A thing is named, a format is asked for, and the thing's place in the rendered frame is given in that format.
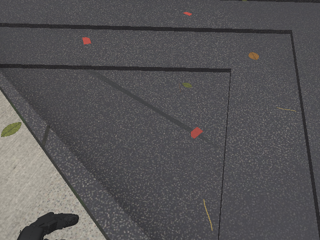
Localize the left robot hand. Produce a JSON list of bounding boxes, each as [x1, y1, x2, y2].
[[17, 212, 79, 240]]

